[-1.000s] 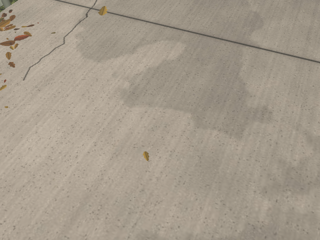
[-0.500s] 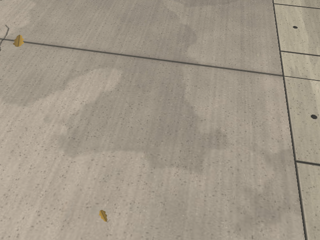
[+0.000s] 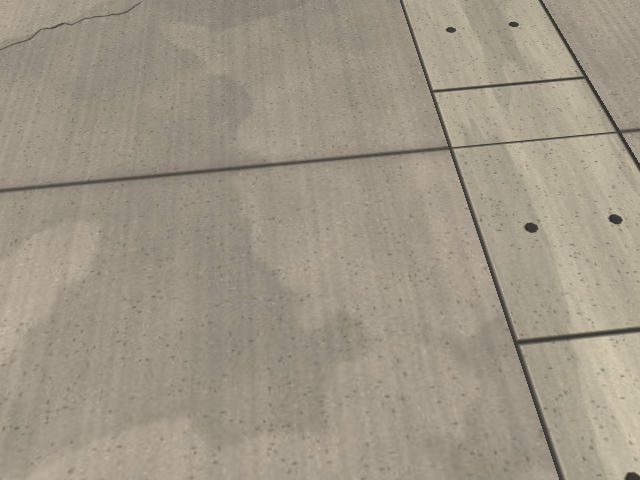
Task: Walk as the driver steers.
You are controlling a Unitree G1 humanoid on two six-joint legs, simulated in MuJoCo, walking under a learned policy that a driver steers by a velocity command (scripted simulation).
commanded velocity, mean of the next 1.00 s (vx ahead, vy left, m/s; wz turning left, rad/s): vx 0.14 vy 0.00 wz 0.00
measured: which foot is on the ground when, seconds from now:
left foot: up 0.00-0.24, down 0.26-0.62, up 0.64-0.88, down 0.90-1.00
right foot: down 0.00-0.26, up 0.28-0.56, down 0.58-0.92, up 0.94-1.00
